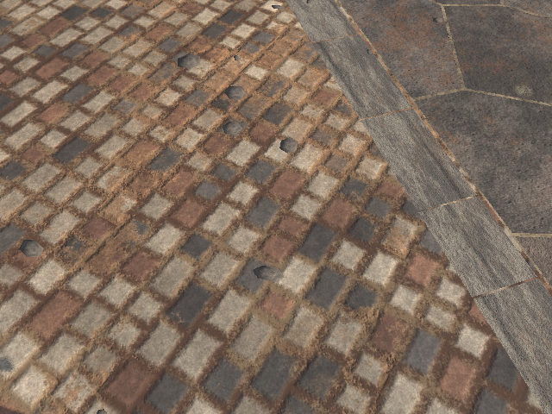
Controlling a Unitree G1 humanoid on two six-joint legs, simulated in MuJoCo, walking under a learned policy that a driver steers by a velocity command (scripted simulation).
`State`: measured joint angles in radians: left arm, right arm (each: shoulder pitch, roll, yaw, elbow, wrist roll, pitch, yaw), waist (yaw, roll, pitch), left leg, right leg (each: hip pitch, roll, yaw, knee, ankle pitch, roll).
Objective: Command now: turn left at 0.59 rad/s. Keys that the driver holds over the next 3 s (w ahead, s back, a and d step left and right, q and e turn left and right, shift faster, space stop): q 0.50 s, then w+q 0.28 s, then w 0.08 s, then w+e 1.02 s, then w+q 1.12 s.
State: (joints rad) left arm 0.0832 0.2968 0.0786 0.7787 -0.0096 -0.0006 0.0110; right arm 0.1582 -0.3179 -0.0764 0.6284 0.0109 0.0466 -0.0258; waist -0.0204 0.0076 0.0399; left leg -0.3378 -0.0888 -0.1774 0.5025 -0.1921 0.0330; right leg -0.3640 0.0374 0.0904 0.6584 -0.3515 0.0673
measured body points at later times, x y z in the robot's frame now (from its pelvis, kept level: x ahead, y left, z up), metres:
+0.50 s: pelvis -0.01 +0.02 -0.01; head +0.02 +0.05 +0.44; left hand +0.04 +0.34 -0.12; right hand +0.23 -0.20 -0.08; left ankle -0.04 +0.12 -0.74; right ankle +0.01 -0.14 -0.73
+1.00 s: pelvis +0.11 +0.05 -0.01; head +0.13 +0.04 +0.44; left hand +0.12 +0.37 -0.09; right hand +0.33 -0.16 -0.12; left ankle -0.04 +0.12 -0.72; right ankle +0.19 -0.03 -0.74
